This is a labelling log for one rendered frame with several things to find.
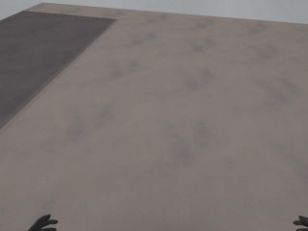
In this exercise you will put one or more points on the robot right hand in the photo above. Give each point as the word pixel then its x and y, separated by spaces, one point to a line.
pixel 303 221

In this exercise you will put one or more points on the robot left hand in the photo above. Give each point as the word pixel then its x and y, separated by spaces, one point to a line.
pixel 44 221

